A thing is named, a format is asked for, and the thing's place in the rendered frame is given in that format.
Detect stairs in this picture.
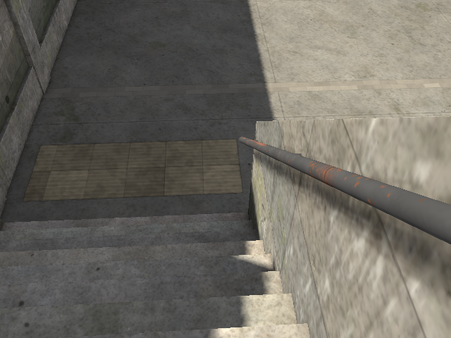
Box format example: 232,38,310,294
0,212,310,338

